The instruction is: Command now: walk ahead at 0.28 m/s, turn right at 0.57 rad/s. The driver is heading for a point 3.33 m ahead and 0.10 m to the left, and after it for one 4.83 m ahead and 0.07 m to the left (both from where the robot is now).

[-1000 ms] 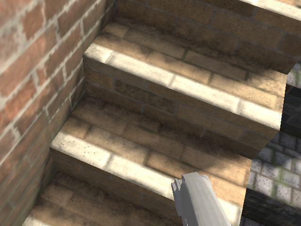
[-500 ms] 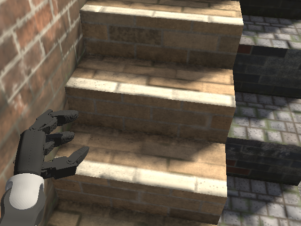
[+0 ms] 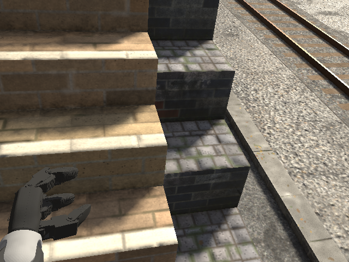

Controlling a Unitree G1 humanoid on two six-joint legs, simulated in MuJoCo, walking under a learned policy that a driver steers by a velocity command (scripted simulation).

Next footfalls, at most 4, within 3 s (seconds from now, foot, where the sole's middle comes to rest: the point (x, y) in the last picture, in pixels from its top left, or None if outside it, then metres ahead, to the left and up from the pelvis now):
0.16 left None -0.07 0.09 -1.02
0.40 right None -0.67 0.03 -1.42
0.98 left None -1.31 0.36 -2.00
1.26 right None -1.36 0.02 -1.99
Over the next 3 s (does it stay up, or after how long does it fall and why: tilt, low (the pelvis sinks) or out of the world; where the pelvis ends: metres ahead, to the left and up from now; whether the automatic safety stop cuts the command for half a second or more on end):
stays up -2.34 0.25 -1.93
